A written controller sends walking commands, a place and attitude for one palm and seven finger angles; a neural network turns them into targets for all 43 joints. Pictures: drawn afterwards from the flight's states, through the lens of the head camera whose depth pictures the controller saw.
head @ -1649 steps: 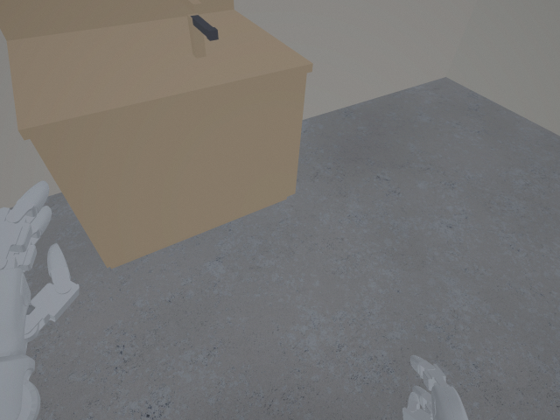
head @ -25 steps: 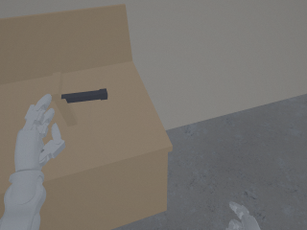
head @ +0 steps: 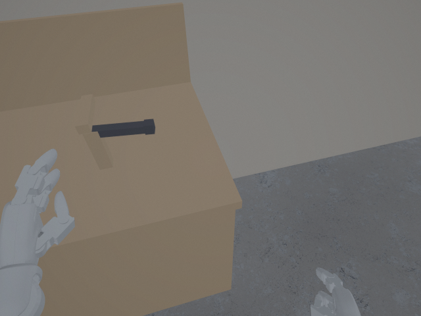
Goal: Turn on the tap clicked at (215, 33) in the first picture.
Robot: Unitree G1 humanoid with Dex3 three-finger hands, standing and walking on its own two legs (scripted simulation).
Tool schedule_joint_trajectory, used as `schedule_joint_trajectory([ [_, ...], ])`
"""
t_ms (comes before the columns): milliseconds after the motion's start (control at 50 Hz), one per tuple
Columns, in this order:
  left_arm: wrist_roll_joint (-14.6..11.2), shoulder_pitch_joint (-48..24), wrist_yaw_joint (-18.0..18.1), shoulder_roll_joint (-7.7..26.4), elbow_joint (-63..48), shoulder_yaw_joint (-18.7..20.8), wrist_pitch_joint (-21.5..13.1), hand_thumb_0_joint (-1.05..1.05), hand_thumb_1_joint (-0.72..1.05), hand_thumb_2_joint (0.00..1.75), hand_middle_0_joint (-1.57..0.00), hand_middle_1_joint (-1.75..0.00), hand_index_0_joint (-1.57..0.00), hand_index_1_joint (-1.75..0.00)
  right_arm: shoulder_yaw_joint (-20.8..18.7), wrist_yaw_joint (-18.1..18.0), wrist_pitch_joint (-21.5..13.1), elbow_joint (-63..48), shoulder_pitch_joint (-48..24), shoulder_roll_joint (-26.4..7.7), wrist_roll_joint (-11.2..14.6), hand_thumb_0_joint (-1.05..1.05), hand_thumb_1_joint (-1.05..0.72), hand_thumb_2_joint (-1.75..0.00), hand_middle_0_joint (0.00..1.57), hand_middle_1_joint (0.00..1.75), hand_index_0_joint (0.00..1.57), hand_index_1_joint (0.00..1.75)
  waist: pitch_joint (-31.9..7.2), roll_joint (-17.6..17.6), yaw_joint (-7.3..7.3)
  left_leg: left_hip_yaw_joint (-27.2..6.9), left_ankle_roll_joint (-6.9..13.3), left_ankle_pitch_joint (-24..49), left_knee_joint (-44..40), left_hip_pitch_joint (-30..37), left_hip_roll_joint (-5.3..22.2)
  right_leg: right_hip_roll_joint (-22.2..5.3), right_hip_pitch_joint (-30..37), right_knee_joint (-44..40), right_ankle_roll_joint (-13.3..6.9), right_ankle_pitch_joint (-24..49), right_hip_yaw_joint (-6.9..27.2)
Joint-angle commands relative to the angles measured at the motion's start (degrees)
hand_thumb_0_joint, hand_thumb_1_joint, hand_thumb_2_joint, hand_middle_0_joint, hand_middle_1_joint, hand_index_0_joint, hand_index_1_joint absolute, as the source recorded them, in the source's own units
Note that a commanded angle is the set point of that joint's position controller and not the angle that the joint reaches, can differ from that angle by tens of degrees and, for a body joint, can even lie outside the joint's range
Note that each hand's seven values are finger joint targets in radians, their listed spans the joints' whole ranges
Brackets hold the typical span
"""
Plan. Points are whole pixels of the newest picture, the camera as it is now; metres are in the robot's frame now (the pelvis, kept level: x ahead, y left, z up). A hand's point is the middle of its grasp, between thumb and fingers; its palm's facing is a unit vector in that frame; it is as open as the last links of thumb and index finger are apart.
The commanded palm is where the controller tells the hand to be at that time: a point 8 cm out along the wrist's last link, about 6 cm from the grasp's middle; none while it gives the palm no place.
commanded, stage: draw the hand back beside the body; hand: left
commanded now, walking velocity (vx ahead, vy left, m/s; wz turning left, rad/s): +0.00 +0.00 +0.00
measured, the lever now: (149, 126) +0.53 +0.23 +0.08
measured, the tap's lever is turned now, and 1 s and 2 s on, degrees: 81 81 81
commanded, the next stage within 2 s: step back with the hand held close in 0.06 s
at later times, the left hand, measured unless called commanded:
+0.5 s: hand (73, 240) +0.18 +0.23 +0.14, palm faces +0.29 -0.85 -0.43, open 7.4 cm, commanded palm +0.14 +0.28 +0.17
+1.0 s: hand (4, 264) +0.13 +0.29 +0.15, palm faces +0.41 -0.81 -0.43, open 7.4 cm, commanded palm +0.06 +0.33 +0.17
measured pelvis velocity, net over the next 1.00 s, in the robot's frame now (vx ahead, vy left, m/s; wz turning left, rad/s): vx -0.08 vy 0.04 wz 0.04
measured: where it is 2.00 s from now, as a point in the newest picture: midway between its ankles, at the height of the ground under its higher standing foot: outside the picture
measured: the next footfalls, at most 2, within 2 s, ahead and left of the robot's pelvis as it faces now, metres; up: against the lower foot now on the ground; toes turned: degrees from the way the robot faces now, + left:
right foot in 1.14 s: -0.20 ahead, -0.08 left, +0.00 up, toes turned +3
left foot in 1.46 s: -0.09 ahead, +0.10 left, +0.00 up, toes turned -3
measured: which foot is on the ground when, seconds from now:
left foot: down 0.00-1.00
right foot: down 0.00-0.90, up 0.92-1.00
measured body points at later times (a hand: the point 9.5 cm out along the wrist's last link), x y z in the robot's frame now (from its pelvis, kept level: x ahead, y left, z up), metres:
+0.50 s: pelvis -0.03 +0.01 +0.00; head -0.02 -0.02 +0.45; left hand +0.16 +0.27 +0.16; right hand +0.15 -0.24 -0.10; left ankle +0.01 +0.10 -0.74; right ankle -0.03 -0.08 -0.74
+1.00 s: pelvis -0.08 +0.04 -0.01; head -0.08 +0.05 +0.44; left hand +0.10 +0.34 +0.17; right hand +0.08 -0.19 -0.10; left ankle +0.01 +0.10 -0.74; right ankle -0.11 -0.09 -0.72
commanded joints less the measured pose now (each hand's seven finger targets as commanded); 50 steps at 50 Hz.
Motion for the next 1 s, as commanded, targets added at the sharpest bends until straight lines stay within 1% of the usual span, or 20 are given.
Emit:
schedule_joint_trajectory([
  [0, 0.0, -7.6, 1.1, 11.8, -14.2, 6.9, -4.4, 0.00, 0.90, 0.90, -0.20, -0.30, -0.20, -0.30, -1.9, -0.5, -3.5, -9.4, -7.3, -6.2, -0.2, 0.00, -0.90, -0.90, 0.20, 0.30, 0.20, 0.30, -5.2, 0.6, -0.85, -1.8, -0.1, 8.8, -2.5, 3.4, 2.5, -3.2, -3.7, -3.6, 1.4, 9.6, 2.4],
  [80, -0.3, -5.0, 0.9, 11.0, -12.4, 7.2, -4.3, 0.00, 0.90, 0.90, -0.20, -0.30, -0.20, -0.30, -1.9, -0.4, -3.4, -9.2, -7.4, -5.9, -0.3, 0.00, -0.90, -0.90, 0.20, 0.30, 0.20, 0.30, -4.1, -2.2, -0.58, -1.5, 0.2, 9.5, -2.2, 2.2, 2.4, -3.4, -3.3, -3.5, 1.4, 11.5, 2.4],
  [160, -0.5, -6.9, 0.5, 11.0, -12.2, 7.1, -4.5, 0.00, 0.90, 0.90, -0.20, -0.30, -0.20, -0.30, -2.0, -0.3, -3.1, -9.1, -7.8, -5.9, -0.1, 0.00, -0.90, -0.90, 0.20, 0.30, 0.20, 0.30, -2.9, -1.4, -0.83, -1.2, 0.3, 8.9, -2.1, 1.8, 2.5, -3.5, -4.0, -3.8, 1.5, 11.2, 2.7],
  [180, 0.0, -15.0, 0.9, 19.9, -17.4, 15.8, -6.5, 0.00, 0.90, 0.90, -0.20, -0.30, -0.20, -0.30, -1.8, -0.5, -2.5, -11.8, -8.3, -6.2, 0.4, 0.00, -0.90, -0.90, 0.20, 0.30, 0.20, 0.30, -0.3, -1.0, -0.77, -3.8, 1.3, 6.9, 1.1, -1.6, 3.8, -6.9, -8.9, -5.2, 2.6, 15.6, 8.1],
  [200, 0.3, -15.8, 0.7, 20.1, -16.1, 15.5, -7.5, 0.00, 0.90, 0.90, -0.20, -0.30, -0.20, -0.30, -1.6, -0.9, -2.2, -10.6, -8.6, -5.5, 0.1, 0.00, -0.90, -0.90, 0.20, 0.30, 0.20, 0.30, -0.5, 0.3, -1.35, -4.6, 1.1, 6.3, 2.0, -1.8, 3.9, -8.8, -9.2, -4.8, 1.8, 17.8, 9.1],
  [240, 0.7, -4.7, 0.0, 11.9, -9.2, 9.4, -6.2, 0.00, 0.90, 0.90, -0.20, -0.30, -0.20, -0.30, -1.8, -0.7, -1.3, -10.4, -7.4, -5.7, -0.1, 0.00, -0.90, -0.90, 0.20, 0.30, 0.20, 0.30, -3.1, -3.5, -1.77, -4.7, 0.9, 10.6, 3.6, -0.9, 4.6, -9.6, -10.0, -3.4, 2.5, 20.5, 7.9],
  [280, 0.6, -0.3, -0.5, 9.7, -8.8, 7.6, -5.4, 0.00, 0.90, 0.90, -0.20, -0.30, -0.20, -0.30, -2.3, -0.4, -0.4, -11.8, -6.7, -6.2, 0.2, 0.00, -0.90, -0.90, 0.20, 0.30, 0.20, 0.30, -7.1, -3.5, -1.74, -4.2, 1.0, 14.7, 4.2, 0.3, 5.2, -9.6, -9.3, -1.4, 3.5, 21.7, 6.6],
  [320, 0.6, 2.2, -0.4, 9.4, -10.5, 7.0, -5.3, 0.00, 0.90, 0.90, -0.20, -0.30, -0.20, -0.30, -2.5, -0.5, 0.3, -12.6, -6.5, -6.5, 0.4, 0.00, -0.90, -0.90, 0.20, 0.30, 0.20, 0.30, -9.4, -1.2, -1.85, -4.2, 1.0, 16.5, 3.6, 0.6, 5.8, -9.2, -9.5, -0.2, 3.6, 19.7, 6.2],
  [420, 0.7, 1.6, 0.7, 14.2, -17.1, 11.0, -5.5, 0.00, 0.90, 0.90, -0.20, -0.30, -0.20, -0.30, -3.0, -1.4, 1.5, -13.7, -6.8, -6.4, 0.4, 0.00, -0.90, -0.90, 0.20, 0.30, 0.20, 0.30, -12.2, -4.2, -1.93, -4.2, 0.8, 17.3, 4.1, -1.3, 6.3, -9.4, -10.0, 1.4, 3.3, 19.8, 6.5],
  [460, 0.8, 0.1, 1.2, 15.2, -18.3, 11.6, -5.7, 0.00, 0.90, 0.90, -0.20, -0.30, -0.20, -0.30, -3.3, -1.6, 1.5, -13.8, -6.8, -6.4, 0.4, 0.00, -0.90, -0.90, 0.20, 0.30, 0.20, 0.30, -11.3, -4.5, -2.11, -4.5, 0.6, 15.4, 4.8, -2.6, 6.2, -9.7, -11.5, 1.2, 2.8, 18.0, 7.0],
  [500, 0.9, -1.3, 1.7, 17.1, -20.0, 12.8, -6.0, 0.00, 0.90, 0.90, -0.20, -0.30, -0.20, -0.30, -3.3, -2.0, 1.3, -13.5, -6.9, -6.9, 0.3, 0.00, -0.90, -0.90, 0.20, 0.30, 0.20, 0.30, -10.6, -0.1, -2.31, -5.6, 0.6, 14.3, 3.9, -3.7, 6.5, -9.5, -12.3, 1.9, 2.2, 15.7, 7.3],
  [540, 1.0, -0.6, 1.9, 14.7, -18.9, 11.1, -5.9, 0.00, 0.90, 0.90, -0.20, -0.30, -0.20, -0.30, -3.2, -2.0, 1.1, -13.7, -6.8, -6.8, 0.4, 0.00, -0.90, -0.90, 0.20, 0.30, 0.20, 0.30, -9.0, 1.5, -2.42, -7.1, 0.8, 9.4, 1.9, -6.6, 7.2, -8.0, -12.5, 2.3, 2.3, 10.1, 6.7],
  [660, 1.3, 2.0, 2.1, 12.2, -15.7, 9.4, -5.7, 0.00, 0.90, 0.90, -0.20, -0.30, -0.20, -0.30, -3.2, -1.8, 0.8, -14.0, -6.3, -7.2, 0.4, 0.00, -0.90, -0.90, 0.20, 0.30, 0.20, 0.30, -5.5, -2.4, -2.76, -8.4, 1.0, -9.7, 0.5, -12.7, 6.8, -7.9, -15.7, -1.0, 1.7, -4.8, 8.3],
  [780, 1.9, -1.1, 3.3, 13.1, -17.5, 9.0, -6.3, 0.00, 0.90, 0.90, -0.20, -0.30, -0.20, -0.30, -2.8, -2.1, 0.2, -13.3, -5.5, -7.3, 0.5, 0.00, -0.90, -0.90, 0.20, 0.30, 0.20, 0.30, -4.4, -5.0, -3.35, -8.2, 0.4, -12.8, 6.9, -9.6, 5.8, -10.3, -25.9, -3.1, -0.2, -15.0, 9.2],
  [800, 2.0, -1.9, 3.6, 15.1, -18.7, 10.7, -6.4, 0.00, 0.90, 0.90, -0.20, -0.30, -0.20, -0.30, -2.8, -2.4, 0.1, -13.0, -5.8, -7.7, 0.1, 0.00, -0.90, -0.90, 0.20, 0.30, 0.20, 0.30, -4.9, -2.6, -3.46, -8.9, 0.5, -13.2, 5.1, -9.7, 6.4, -9.7, -25.7, -1.6, 0.0, -14.4, 8.8],
  [820, 2.2, -2.0, 3.6, 13.4, -19.6, 9.5, -6.5, 0.00, 0.90, 0.90, -0.20, -0.30, -0.20, -0.30, -2.4, -2.5, -0.1, -13.2, -5.8, -7.1, 0.0, 0.00, -0.90, -0.90, 0.20, 0.30, 0.20, 0.30, -5.7, -1.4, -3.44, -10.7, 0.9, -14.9, 1.7, -11.9, 7.5, -8.2, -22.7, 1.2, 0.7, -12.4, 7.3],
  [880, 4.1, -3.9, 3.7, 14.1, -21.2, 12.3, -6.9, 0.00, 0.90, 0.90, -0.20, -0.30, -0.20, -0.30, -2.7, -2.9, -1.0, -13.9, -6.6, -8.4, -0.7, 0.00, -0.90, -0.90, 0.20, 0.30, 0.20, 0.30, -6.5, 8.8, -2.49, -22.1, 4.7, -32.6, -16.9, -31.8, 14.9, 0.5, -1.5, 20.2, 4.0, -2.5, 4.2],
  [900, 4.8, -5.6, 3.6, 16.0, -22.0, 14.0, -7.1, 0.00, 0.90, 0.90, -0.20, -0.30, -0.20, -0.30, -3.0, -3.0, -1.1, -13.8, -6.8, -8.2, -0.9, 0.00, -0.90, -0.90, 0.20, 0.30, 0.20, 0.30, -7.0, 11.1, -2.30, -24.1, 5.5, -35.0, -19.3, -34.7, 16.3, 1.4, 0.9, 25.6, 4.4, -2.6, 4.6],
  [940, 5.3, -4.0, 3.0, 14.4, -20.8, 13.4, -7.0, 0.00, 0.90, 0.90, -0.20, -0.30, -0.20, -0.30, -3.5, -2.4, -1.6, -13.1, -5.4, -6.8, -1.4, 0.00, -0.90, -0.90, 0.20, 0.30, 0.20, 0.30, -8.0, 7.2, -2.02, -22.8, 5.3, -32.0, -19.6, -32.2, 16.4, 1.6, 0.0, 29.2, 4.1, -5.0, 4.8],
  [980, 4.6, 0.5, 2.3, 12.5, -18.7, 12.5, -6.9, 0.00, 0.90, 0.90, -0.20, -0.30, -0.20, -0.30, -3.4, -1.6, -1.9, -12.4, -5.0, -6.4, -1.3, 0.00, -0.90, -0.90, 0.20, 0.30, 0.20, 0.30, -7.4, 4.2, -1.76, -19.1, 5.4, -23.5, -16.1, -25.6, 14.8, 1.7, -3.7, 22.7, 3.5, -8.0, 4.2],
])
